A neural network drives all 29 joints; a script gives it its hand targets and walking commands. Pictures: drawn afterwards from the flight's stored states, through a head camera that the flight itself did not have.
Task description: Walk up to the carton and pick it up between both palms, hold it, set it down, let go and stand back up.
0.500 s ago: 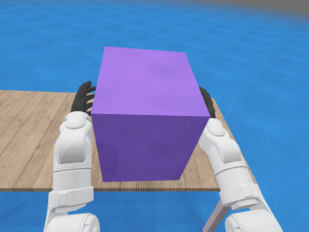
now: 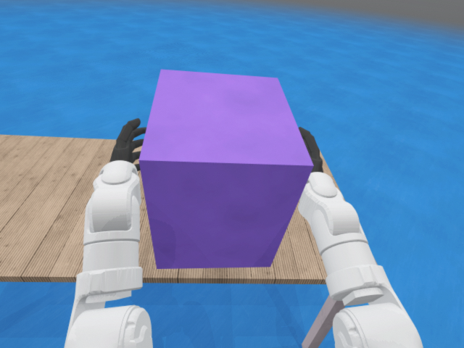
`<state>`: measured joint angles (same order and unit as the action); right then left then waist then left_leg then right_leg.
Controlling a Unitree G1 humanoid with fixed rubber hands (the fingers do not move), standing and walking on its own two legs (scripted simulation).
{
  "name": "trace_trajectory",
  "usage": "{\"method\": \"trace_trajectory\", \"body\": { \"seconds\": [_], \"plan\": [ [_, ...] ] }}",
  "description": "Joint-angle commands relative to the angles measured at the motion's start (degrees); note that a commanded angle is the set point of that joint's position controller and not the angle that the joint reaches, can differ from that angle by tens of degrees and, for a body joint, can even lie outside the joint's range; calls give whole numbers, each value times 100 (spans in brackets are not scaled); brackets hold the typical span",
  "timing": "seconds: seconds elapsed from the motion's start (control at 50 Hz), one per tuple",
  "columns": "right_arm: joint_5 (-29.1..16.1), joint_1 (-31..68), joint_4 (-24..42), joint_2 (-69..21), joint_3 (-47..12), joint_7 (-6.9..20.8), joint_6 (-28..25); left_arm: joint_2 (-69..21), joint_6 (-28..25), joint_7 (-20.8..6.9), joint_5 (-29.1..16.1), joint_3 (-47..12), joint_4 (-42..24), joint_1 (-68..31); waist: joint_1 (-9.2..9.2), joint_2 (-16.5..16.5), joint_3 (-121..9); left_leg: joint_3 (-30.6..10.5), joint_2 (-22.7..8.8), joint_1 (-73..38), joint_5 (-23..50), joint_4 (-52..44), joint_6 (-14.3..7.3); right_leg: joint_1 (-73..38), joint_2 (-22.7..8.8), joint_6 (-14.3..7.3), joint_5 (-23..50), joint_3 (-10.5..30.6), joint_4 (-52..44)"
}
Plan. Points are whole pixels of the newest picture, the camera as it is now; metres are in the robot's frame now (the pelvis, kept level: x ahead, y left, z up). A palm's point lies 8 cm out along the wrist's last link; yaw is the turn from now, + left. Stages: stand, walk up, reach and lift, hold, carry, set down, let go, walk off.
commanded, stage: hold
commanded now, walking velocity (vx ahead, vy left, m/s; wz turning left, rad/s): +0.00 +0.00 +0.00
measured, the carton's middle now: (217, 172) +0.40 +0.02 +0.15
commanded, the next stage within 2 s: none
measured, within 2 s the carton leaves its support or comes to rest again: neither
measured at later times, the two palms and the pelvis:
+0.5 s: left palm (128, 162) +0.36 +0.17 +0.20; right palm (310, 174) +0.36 -0.14 +0.18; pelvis +0.01 +0.00 +0.00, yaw -1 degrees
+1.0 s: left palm (126, 165) +0.36 +0.17 +0.19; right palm (307, 176) +0.36 -0.14 +0.18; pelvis +0.01 +0.01 +0.00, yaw +0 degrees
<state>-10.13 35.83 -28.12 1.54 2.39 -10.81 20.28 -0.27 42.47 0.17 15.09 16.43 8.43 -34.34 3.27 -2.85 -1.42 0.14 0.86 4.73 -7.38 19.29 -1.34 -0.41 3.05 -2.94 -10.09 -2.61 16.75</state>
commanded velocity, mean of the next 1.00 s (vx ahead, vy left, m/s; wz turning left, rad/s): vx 0.00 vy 0.00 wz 0.00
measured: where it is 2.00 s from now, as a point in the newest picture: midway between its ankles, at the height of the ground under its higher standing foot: outside the picture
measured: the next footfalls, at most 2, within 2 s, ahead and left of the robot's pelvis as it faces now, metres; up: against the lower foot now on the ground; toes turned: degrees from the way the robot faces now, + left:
none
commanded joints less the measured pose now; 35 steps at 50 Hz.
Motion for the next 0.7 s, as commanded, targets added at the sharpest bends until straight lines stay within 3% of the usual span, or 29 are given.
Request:
{"method": "trace_trajectory", "body": {
  "seconds": [0.0,0.02,0.12,0.18,0.22,0.26,0.3,0.32,0.34,0.38,0.4,0.42,0.46,0.56,0.62,0.64,0.68],
  "plan": [
    [-457,5121,1910,-3375,-2199,388,-476,-3361,-523,-859,-902,-3161,-842,-4021,190,557,-2145,-118,16,-1257,780,-42,118,287,-223,486,1095,140,-311],
    [-404,5058,1931,-3398,-2155,395,-479,-3347,-566,-859,-916,-3141,-905,-4080,141,492,-2207,-75,28,-1236,705,-62,109,254,-194,486,989,58,-301],
    [-377,4958,1830,-3329,-2133,425,-487,-3369,-612,-864,-977,-3231,-987,-4162,233,545,-2207,-81,25,-1235,746,-71,147,235,-184,454,930,68,-329],
    [-416,5189,1893,-3360,-2228,463,-522,-3396,-641,-802,-985,-3135,-871,-4240,46,449,-2194,-99,21,-1189,722,-64,96,316,-161,496,878,54,-293],
    [-427,5240,1979,-3361,-2261,468,-535,-3378,-632,-798,-962,-3121,-776,-4107,53,381,-2241,-95,27,-1318,734,-53,113,321,-155,471,828,24,-320],
    [-439,5178,2068,-3384,-2335,464,-583,-3388,-683,-761,-948,-3229,-1104,-4166,16,528,-2459,-87,-12,-1360,846,-44,108,224,-148,477,1012,24,-284],
    [-445,5004,2122,-3264,-2374,447,-577,-3406,-619,-744,-917,-3269,-1119,-3940,93,516,-2577,-150,-46,-1557,1270,46,179,191,-152,440,1308,60,-255],
    [-492,4990,2191,-3385,-2467,437,-584,-3430,-642,-729,-1006,-3276,-1302,-3993,46,407,-2645,-125,-15,-1543,1348,96,163,142,-119,459,1376,26,-245],
    [-528,4975,2250,-3350,-2549,432,-586,-3365,-637,-715,-1009,-3391,-1380,-4058,76,524,-2629,-117,8,-1572,1452,118,184,138,-119,487,1542,21,-215],
    [-604,4971,2416,-3260,-2599,416,-574,-3299,-623,-692,-959,-3270,-1338,-3885,-17,366,-2635,-113,-29,-1602,1424,130,147,144,-105,474,1528,63,-225],
    [-597,4943,2338,-3280,-2566,382,-556,-3301,-582,-704,-956,-3342,-1322,-3804,-8,582,-2520,-69,47,-1544,1395,97,181,102,-135,510,1603,48,-224],
    [-596,5003,2375,-3232,-2623,391,-558,-3309,-556,-730,-975,-3378,-1289,-3923,34,452,-2447,-84,13,-1501,1271,97,128,165,-135,471,1456,66,-271],
    [-592,4955,2308,-3209,-2535,397,-528,-3372,-496,-746,-911,-3313,-1259,-3757,-4,491,-2226,-102,-13,-1571,1349,76,175,198,-109,466,1406,43,-305],
    [-519,4762,2259,-3173,-2483,348,-439,-3215,-388,-856,-824,-3211,-1254,-3547,141,432,-1973,-84,-17,-1523,1337,76,182,167,-146,485,1551,23,-295],
    [-519,4783,2327,-3155,-2513,413,-449,-3254,-399,-857,-843,-3187,-1251,-3495,31,474,-2092,-76,-33,-1524,1375,31,165,119,-91,491,1492,13,-248],
    [-540,4647,2376,-3198,-2513,407,-452,-3286,-436,-854,-908,-3307,-1394,-3516,133,517,-2142,-134,-56,-1571,1487,67,209,214,-95,483,1568,18,-253],
    [-548,4594,2400,-3255,-2581,418,-456,-3367,-479,-821,-984,-3429,-1592,-3661,152,525,-2345,-133,-58,-1607,1639,103,214,124,-75,423,1575,8,-245]
  ]
}}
